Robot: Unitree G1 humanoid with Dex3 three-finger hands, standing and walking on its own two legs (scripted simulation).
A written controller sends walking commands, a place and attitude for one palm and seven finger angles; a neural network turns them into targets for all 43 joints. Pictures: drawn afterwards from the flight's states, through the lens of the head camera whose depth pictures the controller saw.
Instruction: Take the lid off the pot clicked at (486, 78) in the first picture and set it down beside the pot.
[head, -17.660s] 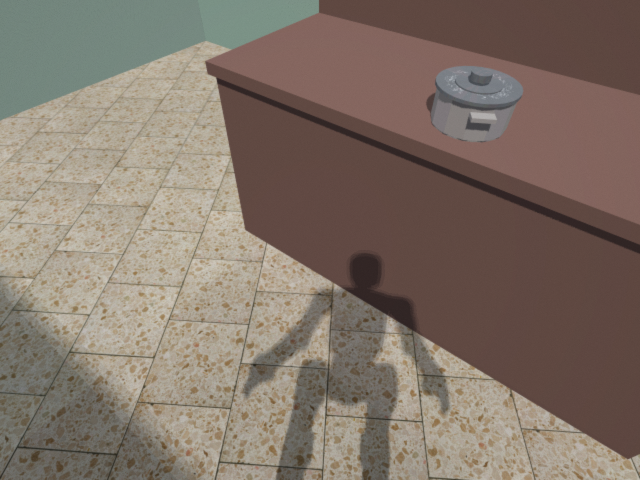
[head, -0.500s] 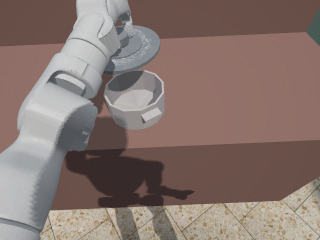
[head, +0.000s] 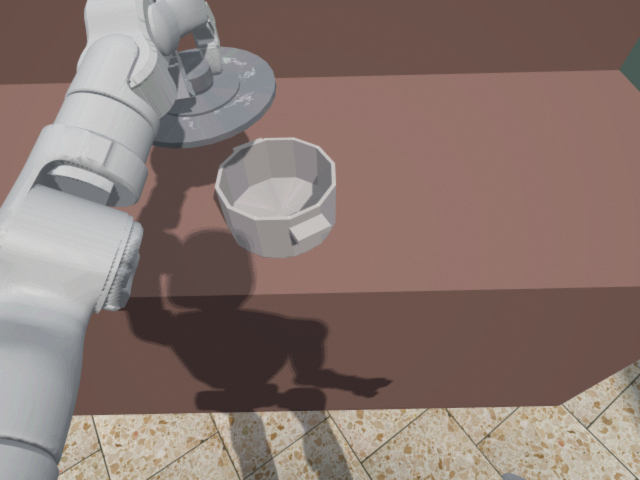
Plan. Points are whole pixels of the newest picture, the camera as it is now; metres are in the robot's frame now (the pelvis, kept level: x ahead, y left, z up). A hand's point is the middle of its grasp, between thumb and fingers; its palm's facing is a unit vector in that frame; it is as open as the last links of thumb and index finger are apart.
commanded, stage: move the lid sideways beside the pot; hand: left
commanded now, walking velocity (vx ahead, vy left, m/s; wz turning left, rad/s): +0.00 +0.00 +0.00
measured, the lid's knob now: (191, 74) +0.53 +0.13 +0.23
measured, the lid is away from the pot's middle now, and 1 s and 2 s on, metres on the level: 0.08 0.20 0.23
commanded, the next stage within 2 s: lower the lid onto the table in 1.54 s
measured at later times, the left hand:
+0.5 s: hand (138, 78) +0.50 +0.17 +0.25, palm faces -0.27 -0.07 -0.96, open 8.0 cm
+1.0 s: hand (77, 82) +0.50 +0.24 +0.25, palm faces -0.27 -0.09 -0.96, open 8.0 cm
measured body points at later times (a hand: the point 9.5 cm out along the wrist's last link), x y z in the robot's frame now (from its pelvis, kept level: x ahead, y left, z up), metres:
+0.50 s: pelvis -0.01 +0.01 +0.00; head +0.05 +0.00 +0.45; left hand +0.51 +0.18 +0.30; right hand +0.04 -0.26 -0.13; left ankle +0.03 +0.08 -0.74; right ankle -0.06 -0.12 -0.74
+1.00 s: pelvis +0.00 +0.01 +0.00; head +0.06 +0.01 +0.44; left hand +0.50 +0.24 +0.30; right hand +0.05 -0.27 -0.13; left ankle +0.03 +0.08 -0.74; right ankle -0.06 -0.12 -0.74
